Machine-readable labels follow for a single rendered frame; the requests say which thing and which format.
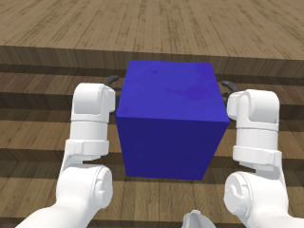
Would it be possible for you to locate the right robot upper arm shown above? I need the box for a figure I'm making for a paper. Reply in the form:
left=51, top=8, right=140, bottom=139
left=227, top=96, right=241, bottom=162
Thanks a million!
left=223, top=171, right=304, bottom=228

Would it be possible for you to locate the left robot forearm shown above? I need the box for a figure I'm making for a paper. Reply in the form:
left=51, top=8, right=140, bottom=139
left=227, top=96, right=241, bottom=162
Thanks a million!
left=56, top=83, right=116, bottom=199

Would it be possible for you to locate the carton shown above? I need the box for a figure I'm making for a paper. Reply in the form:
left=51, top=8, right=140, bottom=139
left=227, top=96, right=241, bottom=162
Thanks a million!
left=115, top=60, right=230, bottom=181

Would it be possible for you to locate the right robot thigh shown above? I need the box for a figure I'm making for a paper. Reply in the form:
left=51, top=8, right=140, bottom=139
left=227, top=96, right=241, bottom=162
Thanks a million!
left=182, top=213, right=217, bottom=228

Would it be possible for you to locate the right robot forearm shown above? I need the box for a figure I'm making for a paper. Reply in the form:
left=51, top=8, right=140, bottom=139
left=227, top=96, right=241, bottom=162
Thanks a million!
left=226, top=89, right=289, bottom=209

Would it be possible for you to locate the left robot hand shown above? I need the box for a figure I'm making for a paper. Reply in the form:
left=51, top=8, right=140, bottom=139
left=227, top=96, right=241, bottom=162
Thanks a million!
left=103, top=75, right=123, bottom=115

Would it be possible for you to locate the left robot upper arm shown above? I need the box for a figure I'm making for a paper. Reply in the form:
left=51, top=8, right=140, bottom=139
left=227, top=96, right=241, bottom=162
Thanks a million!
left=15, top=163, right=113, bottom=228

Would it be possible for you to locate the right robot hand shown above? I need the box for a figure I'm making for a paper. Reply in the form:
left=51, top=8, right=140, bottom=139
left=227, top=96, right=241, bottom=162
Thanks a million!
left=220, top=81, right=241, bottom=122

